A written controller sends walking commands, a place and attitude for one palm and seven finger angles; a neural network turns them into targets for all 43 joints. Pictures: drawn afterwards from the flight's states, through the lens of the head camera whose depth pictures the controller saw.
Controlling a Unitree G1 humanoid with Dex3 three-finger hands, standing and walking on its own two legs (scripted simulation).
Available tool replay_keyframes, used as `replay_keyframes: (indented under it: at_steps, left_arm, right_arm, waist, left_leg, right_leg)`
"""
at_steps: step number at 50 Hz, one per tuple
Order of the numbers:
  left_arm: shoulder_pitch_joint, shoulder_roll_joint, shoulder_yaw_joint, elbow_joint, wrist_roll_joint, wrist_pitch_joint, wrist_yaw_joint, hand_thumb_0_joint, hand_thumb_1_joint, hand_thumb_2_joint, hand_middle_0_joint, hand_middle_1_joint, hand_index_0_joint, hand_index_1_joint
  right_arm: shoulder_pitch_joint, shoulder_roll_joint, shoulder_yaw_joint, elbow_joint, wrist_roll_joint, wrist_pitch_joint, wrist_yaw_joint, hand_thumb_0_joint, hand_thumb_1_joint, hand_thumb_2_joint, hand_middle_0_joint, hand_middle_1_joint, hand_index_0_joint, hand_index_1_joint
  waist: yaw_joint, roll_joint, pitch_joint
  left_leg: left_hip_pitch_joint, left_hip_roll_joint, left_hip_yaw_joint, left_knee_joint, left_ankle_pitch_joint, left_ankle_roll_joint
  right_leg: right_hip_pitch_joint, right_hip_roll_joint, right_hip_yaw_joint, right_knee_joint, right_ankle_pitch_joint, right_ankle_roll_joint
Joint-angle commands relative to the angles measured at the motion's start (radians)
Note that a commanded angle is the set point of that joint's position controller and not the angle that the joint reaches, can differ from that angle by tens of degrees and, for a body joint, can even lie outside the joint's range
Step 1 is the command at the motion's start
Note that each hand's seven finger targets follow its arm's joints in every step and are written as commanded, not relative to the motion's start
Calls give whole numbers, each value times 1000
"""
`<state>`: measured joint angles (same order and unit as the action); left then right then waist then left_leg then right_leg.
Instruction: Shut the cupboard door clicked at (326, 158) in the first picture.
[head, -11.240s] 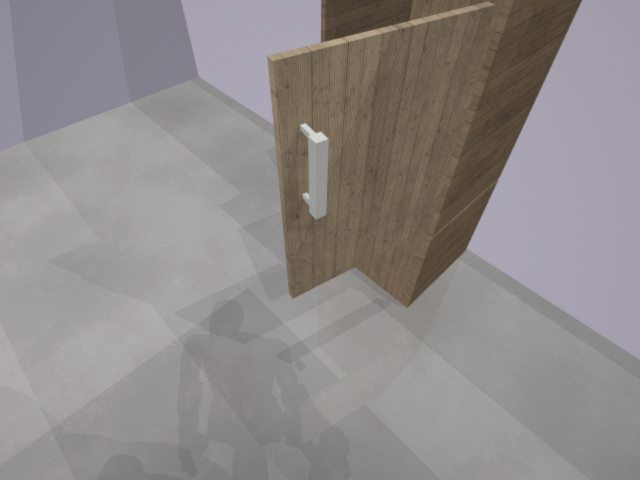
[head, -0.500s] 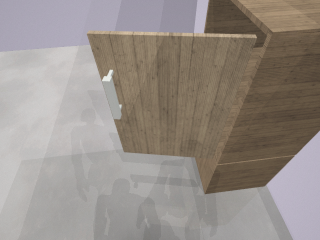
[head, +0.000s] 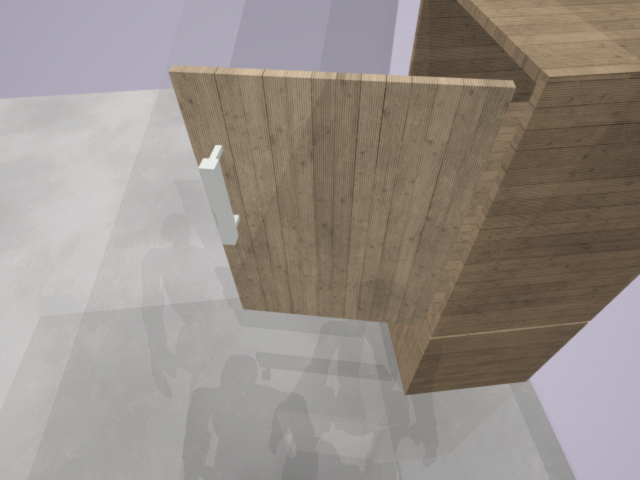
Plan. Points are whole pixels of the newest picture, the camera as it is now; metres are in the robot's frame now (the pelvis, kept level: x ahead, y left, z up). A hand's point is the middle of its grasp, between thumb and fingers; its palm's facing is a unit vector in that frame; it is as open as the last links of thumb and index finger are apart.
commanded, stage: shuffle to correct the standing spot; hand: left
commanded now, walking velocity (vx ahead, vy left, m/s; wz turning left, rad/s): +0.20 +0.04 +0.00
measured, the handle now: (224, 196) +0.51 +0.19 +0.05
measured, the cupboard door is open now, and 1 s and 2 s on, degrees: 78 78 78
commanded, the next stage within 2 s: come to a stop and stand still in 0.08 s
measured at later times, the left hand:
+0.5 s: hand out of the picture +0.03 +0.18 -0.18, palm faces +0.03 -0.98 -0.20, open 7.3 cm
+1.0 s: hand out of the picture +0.00 +0.17 -0.17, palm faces +0.03 -0.98 -0.20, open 7.3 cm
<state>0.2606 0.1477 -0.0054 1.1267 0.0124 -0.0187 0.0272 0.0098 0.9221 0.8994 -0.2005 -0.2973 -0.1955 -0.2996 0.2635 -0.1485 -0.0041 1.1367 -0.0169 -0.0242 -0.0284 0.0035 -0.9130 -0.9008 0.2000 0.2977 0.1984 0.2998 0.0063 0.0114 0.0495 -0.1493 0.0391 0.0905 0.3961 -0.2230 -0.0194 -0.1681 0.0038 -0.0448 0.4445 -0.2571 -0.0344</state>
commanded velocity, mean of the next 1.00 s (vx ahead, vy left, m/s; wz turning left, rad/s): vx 0.00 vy -0.01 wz -0.02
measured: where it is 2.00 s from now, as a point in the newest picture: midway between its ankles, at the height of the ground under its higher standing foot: outside the picture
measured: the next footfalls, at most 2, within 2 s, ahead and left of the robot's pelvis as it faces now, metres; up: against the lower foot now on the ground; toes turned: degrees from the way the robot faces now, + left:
none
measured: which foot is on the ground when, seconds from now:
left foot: down 0.00-1.00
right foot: down 0.00-1.00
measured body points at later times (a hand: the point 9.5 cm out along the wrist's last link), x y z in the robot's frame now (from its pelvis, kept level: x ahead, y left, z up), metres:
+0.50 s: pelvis +0.03 +0.02 -0.01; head +0.07 +0.01 +0.44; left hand +0.03 +0.24 -0.17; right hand +0.01 -0.19 -0.17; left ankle -0.01 +0.13 -0.74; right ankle -0.01 -0.09 -0.74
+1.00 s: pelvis +0.00 +0.00 +0.00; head +0.01 -0.01 +0.45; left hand +0.00 +0.22 -0.16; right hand -0.02 -0.21 -0.17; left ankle -0.01 +0.13 -0.74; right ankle -0.01 -0.09 -0.74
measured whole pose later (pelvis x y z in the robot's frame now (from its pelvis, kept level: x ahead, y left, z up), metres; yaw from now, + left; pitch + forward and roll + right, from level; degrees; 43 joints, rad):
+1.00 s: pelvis +0.00 +0.00 +0.00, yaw +0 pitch -1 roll +1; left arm 0.27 0.15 0.00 1.12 0.01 -0.01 0.03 0.01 0.93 0.90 -0.20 -0.30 -0.20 -0.30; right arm 0.28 -0.13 -0.01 1.15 -0.02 -0.02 -0.03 0.00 -0.91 -0.90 0.20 0.30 0.20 0.30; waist 0.00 0.01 0.06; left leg -0.15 0.05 0.09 0.39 -0.21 -0.02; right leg -0.16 0.01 -0.05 0.42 -0.24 -0.04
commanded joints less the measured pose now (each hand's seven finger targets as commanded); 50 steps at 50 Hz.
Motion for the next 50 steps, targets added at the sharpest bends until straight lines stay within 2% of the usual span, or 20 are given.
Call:
replay_keyframes:
  at_steps: [1,3,6,8,9,10,11,12,13,14,15,16,18,22,24,27,30,33,43,50]
  left_arm:
    - [70,96,21,-23,0,-17,8,0,900,900,-200,-300,-200,-300]
    - [78,104,26,-24,5,-10,4,0,900,900,-200,-300,-200,-300]
    - [98,122,42,-36,7,-2,-3,0,900,900,-200,-300,-200,-300]
    - [123,129,54,-40,7,-3,-5,0,900,900,-200,-300,-200,-300]
    - [126,129,59,-44,6,-5,-5,0,900,900,-200,-300,-200,-300]
    - [118,126,61,-45,5,-8,-4,0,900,900,-200,-300,-200,-300]
    - [105,113,58,-49,4,-10,-3,0,900,900,-200,-300,-200,-300]
    - [97,96,54,-48,5,-12,-2,0,900,900,-200,-300,-200,-300]
    - [93,79,50,-50,7,-12,-1,0,900,900,-200,-300,-200,-300]
    - [100,64,44,-46,6,-12,3,0,900,900,-200,-300,-200,-300]
    - [106,57,43,-40,2,-10,9,0,900,900,-200,-300,-200,-300]
    - [120,56,41,-31,-1,-8,13,0,900,900,-200,-300,-200,-300]
    - [122,65,44,-29,-2,-3,18,0,900,900,-200,-300,-200,-300]
    - [102,71,53,-46,0,7,23,0,900,900,-200,-300,-200,-300]
    - [95,70,55,-55,2,11,23,0,900,900,-200,-300,-200,-300]
    - [84,67,54,-60,4,16,18,0,900,900,-200,-300,-200,-300]
    - [74,74,49,-58,5,11,16,0,900,900,-200,-300,-200,-300]
    - [49,78,40,-57,4,6,13,0,900,900,-200,-300,-200,-300]
    - [38,103,30,-47,0,-7,7,0,900,900,-200,-300,-200,-300]
    - [61,101,27,-38,-1,-13,8,0,900,900,-200,-300,-200,-300]
  right_arm:
    - [82,-69,-7,-10,0,-7,-4,0,-900,-900,200,300,200,300]
    - [93,-68,-10,-6,-2,-1,1,0,-900,-900,200,300,200,300]
    - [93,-57,-13,-23,-8,5,10,0,-900,-900,200,300,200,300]
    - [93,-45,-16,-35,-8,5,10,0,-900,-900,200,300,200,300]
    - [99,-44,-15,-39,-9,0,10,0,-900,-900,200,300,200,300]
    - [108,-33,-13,-38,-7,-6,9,0,-900,-900,200,300,200,300]
    - [123,-29,-10,-30,-5,-11,5,0,-900,-900,200,300,200,300]
    - [146,-34,-9,-19,-4,-19,1,0,-900,-900,200,300,200,300]
    - [163,-45,-12,-6,-2,-25,-4,0,-900,-900,200,300,200,300]
    - [173,-63,-11,3,-1,-28,-12,0,-900,-900,200,300,200,300]
    - [176,-67,-13,5,0,-27,-20,0,-900,-900,200,300,200,300]
    - [165,-73,-14,3,2,-25,-27,0,-900,-900,200,300,200,300]
    - [150,-70,-20,-6,5,-19,-34,0,-900,-900,200,300,200,300]
    - [135,-72,-37,-20,6,-6,-38,0,-900,-900,200,300,200,300]
    - [121,-71,-43,-23,4,-2,-39,0,-900,-900,200,300,200,300]
    - [98,-66,-44,-23,1,2,-36,0,-900,-900,200,300,200,300]
    - [77,-47,-38,-22,1,3,-27,0,-900,-900,200,300,200,300]
    - [62,-33,-30,-16,0,4,-18,0,-900,-900,200,300,200,300]
    - [72,-50,-17,-3,0,4,-5,0,-900,-900,200,300,200,300]
    - [86,-56,-14,3,2,0,-4,0,-900,-900,200,300,200,300]
  waist:
    - [-4,-19,-9]
    - [2,-45,24]
    - [11,-91,89]
    - [12,-128,101]
    - [10,-115,100]
    - [0,-105,92]
    - [-10,-78,82]
    - [-14,-24,57]
    - [-11,30,52]
    - [-9,86,24]
    - [-6,100,4]
    - [1,103,-7]
    - [1,65,-14]
    - [-6,26,-64]
    - [-5,17,-64]
    - [-3,15,-62]
    - [-1,-33,-48]
    - [-3,-46,-1]
    - [-6,-22,47]
    - [-6,-19,33]
  left_leg:
    - [16,69,-65,-55,77,29]
    - [-18,54,-52,-36,-54,34]
    - [-108,14,-19,40,-154,31]
    - [-136,1,4,108,-150,28]
    - [-146,0,8,130,-138,26]
    - [-126,6,3,112,-101,24]
    - [-76,16,-10,71,-40,23]
    - [-17,40,-27,33,75,27]
    - [20,74,-47,29,235,38]
    - [55,103,-61,37,429,50]
    - [75,122,-66,46,591,59]
    - [90,127,-67,55,694,62]
    - [100,122,-66,66,749,60]
    - [120,123,-64,71,687,58]
    - [111,126,-64,68,646,63]
    - [75,122,-67,50,489,65]
    - [32,96,-59,33,293,48]
    - [7,80,-64,-10,147,39]
    - [2,67,-69,-71,30,28]
    - [5,67,-70,-79,42,25]
  right_leg:
    - [-32,-111,116,-99,132,-15]
    - [-49,-109,128,-109,-60,-27]
    - [-85,-141,203,-168,-286,-57]
    - [-83,-169,262,-200,-302,-91]
    - [-77,-183,279,-193,-263,-107]
    - [-76,-182,260,-162,-149,-110]
    - [-90,-161,212,-112,-26,-97]
    - [-91,-121,151,-40,102,-71]
    - [-91,-84,94,23,200,-46]
    - [-78,-71,67,61,233,-30]
    - [-58,-67,52,73,246,-20]
    - [-46,-71,53,66,271,-13]
    - [-30,-81,55,64,356,-7]
    - [-35,-90,54,90,398,1]
    - [-42,-89,57,96,398,3]
    - [-42,-91,66,78,344,3]
    - [-28,-107,90,27,329,-5]
    - [-42,-111,109,-29,252,-9]
    - [-72,-105,126,-137,50,-11]
    - [-67,-105,128,-146,46,-13]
